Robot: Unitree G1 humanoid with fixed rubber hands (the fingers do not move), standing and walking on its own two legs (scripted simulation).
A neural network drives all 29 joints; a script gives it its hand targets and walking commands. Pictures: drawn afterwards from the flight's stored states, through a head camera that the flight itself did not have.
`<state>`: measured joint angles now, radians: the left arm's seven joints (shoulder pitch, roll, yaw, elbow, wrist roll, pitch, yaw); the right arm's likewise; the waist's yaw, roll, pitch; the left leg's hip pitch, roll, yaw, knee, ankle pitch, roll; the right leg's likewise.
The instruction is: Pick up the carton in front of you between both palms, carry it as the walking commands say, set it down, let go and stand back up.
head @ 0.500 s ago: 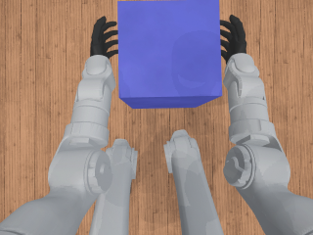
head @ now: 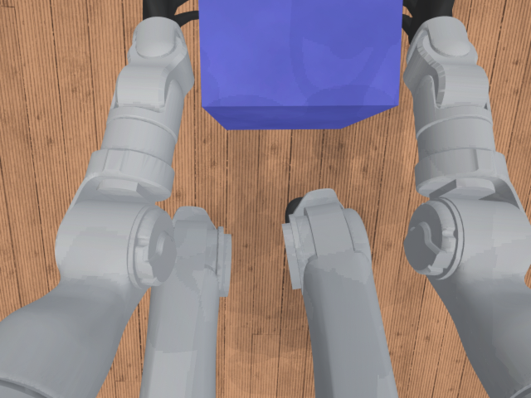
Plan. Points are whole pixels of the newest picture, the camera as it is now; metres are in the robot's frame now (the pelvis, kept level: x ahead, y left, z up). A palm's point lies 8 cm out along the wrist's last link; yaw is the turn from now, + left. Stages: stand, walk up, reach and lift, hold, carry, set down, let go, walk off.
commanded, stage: set down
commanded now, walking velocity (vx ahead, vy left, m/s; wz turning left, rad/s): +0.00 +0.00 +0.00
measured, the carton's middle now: (289, 48) +0.50 -0.11 -0.25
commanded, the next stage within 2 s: none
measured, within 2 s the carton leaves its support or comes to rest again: rests again in 1.12 s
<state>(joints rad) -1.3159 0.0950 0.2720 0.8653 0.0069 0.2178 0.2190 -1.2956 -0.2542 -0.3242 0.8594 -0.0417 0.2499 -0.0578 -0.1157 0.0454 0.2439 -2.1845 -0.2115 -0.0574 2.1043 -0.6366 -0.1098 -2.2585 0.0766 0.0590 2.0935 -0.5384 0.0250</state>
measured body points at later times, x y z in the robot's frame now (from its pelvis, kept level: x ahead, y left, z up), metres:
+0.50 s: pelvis -0.01 +0.01 -0.02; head +0.35 -0.04 +0.25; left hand +0.55 +0.04 -0.18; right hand +0.50 -0.26 -0.18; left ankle +0.10 +0.13 -0.36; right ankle +0.11 -0.12 -0.36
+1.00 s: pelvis -0.01 +0.01 -0.02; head +0.35 -0.04 +0.24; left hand +0.56 +0.05 -0.19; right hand +0.51 -0.26 -0.19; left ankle +0.10 +0.12 -0.36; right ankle +0.11 -0.12 -0.36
